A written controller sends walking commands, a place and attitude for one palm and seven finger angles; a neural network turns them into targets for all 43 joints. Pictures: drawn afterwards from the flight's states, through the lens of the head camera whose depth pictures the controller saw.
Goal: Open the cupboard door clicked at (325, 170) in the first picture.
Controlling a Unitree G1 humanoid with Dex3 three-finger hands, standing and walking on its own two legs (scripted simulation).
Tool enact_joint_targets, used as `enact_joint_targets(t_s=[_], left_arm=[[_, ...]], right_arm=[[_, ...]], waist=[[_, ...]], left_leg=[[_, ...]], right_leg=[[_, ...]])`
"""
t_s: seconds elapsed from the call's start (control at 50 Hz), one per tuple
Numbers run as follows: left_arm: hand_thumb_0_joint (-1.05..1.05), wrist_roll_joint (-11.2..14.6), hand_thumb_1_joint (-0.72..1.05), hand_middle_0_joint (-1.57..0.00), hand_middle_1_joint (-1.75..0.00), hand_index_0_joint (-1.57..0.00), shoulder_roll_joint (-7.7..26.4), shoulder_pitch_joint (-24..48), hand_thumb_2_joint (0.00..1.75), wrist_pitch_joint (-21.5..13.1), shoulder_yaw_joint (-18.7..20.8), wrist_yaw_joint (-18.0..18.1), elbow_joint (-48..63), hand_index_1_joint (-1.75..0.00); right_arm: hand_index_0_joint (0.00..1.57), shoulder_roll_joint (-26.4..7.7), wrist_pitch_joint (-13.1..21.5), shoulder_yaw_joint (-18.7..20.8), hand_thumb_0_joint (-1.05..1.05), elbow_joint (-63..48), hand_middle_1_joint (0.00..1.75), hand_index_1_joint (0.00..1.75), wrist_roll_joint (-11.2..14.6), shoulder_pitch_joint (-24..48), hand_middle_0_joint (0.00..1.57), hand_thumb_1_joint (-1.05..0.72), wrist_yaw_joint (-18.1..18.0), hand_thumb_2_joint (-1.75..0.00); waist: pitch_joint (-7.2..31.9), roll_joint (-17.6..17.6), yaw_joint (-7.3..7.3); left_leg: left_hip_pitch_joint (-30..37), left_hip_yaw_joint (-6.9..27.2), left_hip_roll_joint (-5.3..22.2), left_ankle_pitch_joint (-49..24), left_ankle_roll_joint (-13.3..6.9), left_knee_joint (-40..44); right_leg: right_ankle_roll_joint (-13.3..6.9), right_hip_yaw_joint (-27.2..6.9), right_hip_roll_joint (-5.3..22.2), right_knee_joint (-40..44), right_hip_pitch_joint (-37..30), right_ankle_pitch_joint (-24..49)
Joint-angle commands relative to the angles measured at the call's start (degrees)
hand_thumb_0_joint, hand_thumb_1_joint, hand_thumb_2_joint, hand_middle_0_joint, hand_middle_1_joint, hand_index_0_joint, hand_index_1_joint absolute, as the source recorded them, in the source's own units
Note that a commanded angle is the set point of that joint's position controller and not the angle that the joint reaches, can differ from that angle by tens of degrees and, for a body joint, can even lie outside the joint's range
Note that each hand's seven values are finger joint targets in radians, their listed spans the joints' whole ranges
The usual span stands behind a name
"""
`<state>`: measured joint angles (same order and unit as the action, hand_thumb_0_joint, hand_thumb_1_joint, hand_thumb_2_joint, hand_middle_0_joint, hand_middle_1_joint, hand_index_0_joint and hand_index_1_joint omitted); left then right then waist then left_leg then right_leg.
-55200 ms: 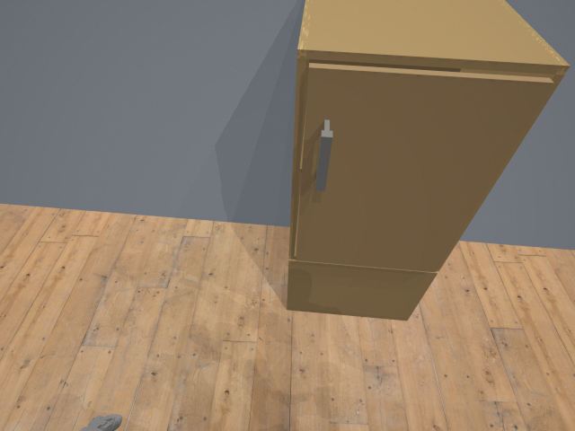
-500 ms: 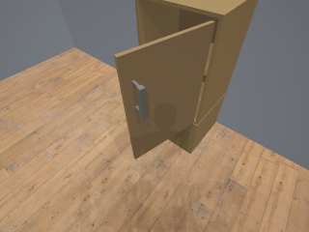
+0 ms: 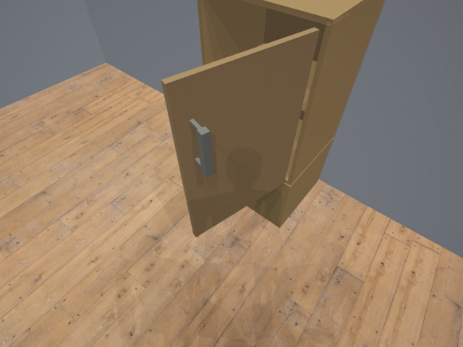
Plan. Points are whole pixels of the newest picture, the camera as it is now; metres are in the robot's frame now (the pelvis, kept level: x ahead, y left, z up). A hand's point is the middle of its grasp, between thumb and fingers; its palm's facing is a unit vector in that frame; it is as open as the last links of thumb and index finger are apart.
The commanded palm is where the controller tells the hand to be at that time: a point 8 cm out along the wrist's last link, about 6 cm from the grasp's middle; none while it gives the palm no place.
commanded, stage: look to check the result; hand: left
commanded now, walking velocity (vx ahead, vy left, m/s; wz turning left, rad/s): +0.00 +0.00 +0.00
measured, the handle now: (200, 148) +0.52 +0.10 +0.02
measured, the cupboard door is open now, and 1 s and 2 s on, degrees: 76 76 76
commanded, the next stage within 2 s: stand and wait in 0.42 s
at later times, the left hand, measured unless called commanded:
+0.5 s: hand out of the picture -0.01 +0.13 -0.18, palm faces +0.06 -0.99 -0.15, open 7.4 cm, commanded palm none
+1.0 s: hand out of the picture -0.01 +0.13 -0.17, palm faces +0.06 -0.98 -0.18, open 7.4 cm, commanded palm none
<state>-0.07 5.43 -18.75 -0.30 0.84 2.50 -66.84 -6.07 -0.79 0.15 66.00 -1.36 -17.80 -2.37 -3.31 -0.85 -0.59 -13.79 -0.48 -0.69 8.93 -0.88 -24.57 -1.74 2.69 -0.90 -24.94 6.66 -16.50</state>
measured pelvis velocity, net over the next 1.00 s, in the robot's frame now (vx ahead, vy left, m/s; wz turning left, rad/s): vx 0.03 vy -0.02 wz -0.01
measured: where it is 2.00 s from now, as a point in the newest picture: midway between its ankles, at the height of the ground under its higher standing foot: outside the picture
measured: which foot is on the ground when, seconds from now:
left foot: down 0.00-1.00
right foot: down 0.00-1.00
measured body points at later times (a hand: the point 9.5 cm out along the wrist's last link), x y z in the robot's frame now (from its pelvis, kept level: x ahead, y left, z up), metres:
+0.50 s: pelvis +0.02 -0.01 +0.00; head +0.03 -0.02 +0.45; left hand -0.01 +0.19 -0.16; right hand +0.00 -0.22 -0.17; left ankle +0.05 +0.11 -0.74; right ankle -0.03 -0.10 -0.74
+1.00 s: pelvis +0.03 -0.02 +0.00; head +0.04 -0.03 +0.45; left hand -0.01 +0.18 -0.16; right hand +0.01 -0.23 -0.17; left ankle +0.05 +0.11 -0.74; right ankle -0.03 -0.10 -0.74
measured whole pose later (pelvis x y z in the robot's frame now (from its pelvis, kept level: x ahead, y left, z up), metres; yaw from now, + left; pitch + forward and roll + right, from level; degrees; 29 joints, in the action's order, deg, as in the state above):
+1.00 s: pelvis +0.03 -0.02 +0.00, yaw +0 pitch -2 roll +1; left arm 0.0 5.5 -19.2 -0.8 0.5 2.7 -66.4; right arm -6.8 -0.6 -0.2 66.7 -1.2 -15.9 -2.7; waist -3.1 -0.5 -0.1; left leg -10.5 -0.2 0.6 10.9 0.9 -23.5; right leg -3.3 2.6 -2.3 -22.3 2.7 -17.5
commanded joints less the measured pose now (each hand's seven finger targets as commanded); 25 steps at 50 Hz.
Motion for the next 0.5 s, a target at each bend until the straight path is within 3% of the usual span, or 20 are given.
enact_joint_targets(t_s=[0.0, 0.18, 0.48], left_arm=[[0.00, -0.1, 0.90, -0.20, -0.30, -0.20, 4.7, -5.3, 0.90, -0.5, 0.3, 0.2, 0.4, -0.30], [0.00, -0.2, 0.90, -0.20, -0.30, -0.20, 4.9, -5.9, 0.90, -0.5, 0.1, 0.3, 0.2, -0.30], [0.00, -0.1, 0.90, -0.20, -0.30, -0.20, 4.9, -6.0, 0.90, -0.7, 0.2, 0.3, 0.4, -0.30]], right_arm=[[0.20, -4.5, 0.8, 0.3, 0.00, -0.8, 0.30, 0.30, 0.3, -4.0, 0.20, -0.90, -0.5, -0.90], [0.20, -4.6, 0.5, 0.2, 0.00, -0.3, 0.30, 0.30, 0.3, -3.1, 0.20, -0.90, -0.4, -0.90], [0.20, -5.1, 0.9, 0.1, 0.00, -0.2, 0.30, 0.30, 0.4, -2.2, 0.20, -0.90, -0.7, -0.90]], waist=[[-1.3, 0.5, 0.12], [-3.9, 1.7, 0.32], [-2.3, 0.0, 0.61]], left_leg=[[3.8, 5.0, 5.4, -5.1, -1.5, 3.4], [3.5, 4.6, 5.1, -3.4, -1.3, 3.4], [4.9, 4.5, 5.4, -8.0, -1.3, 3.1]], right_leg=[[-1.1, -5.4, 6.4, 6.7, 5.4, 4.8], [-1.1, -5.6, 6.3, 8.0, 6.6, 2.9], [-0.9, -5.5, 6.2, 7.6, 3.9, 9.1]])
